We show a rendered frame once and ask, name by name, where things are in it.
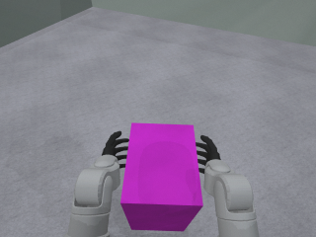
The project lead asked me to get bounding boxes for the carton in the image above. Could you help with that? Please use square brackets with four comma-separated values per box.
[120, 122, 203, 232]

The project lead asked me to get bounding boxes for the robot right hand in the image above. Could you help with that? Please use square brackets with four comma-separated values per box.
[196, 135, 221, 174]

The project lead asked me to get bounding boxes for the right robot forearm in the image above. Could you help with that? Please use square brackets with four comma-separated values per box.
[203, 159, 260, 237]

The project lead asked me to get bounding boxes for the robot left hand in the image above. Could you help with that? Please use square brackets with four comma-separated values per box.
[102, 131, 129, 168]

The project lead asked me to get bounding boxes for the left robot forearm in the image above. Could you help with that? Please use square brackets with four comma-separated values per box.
[63, 154, 120, 237]

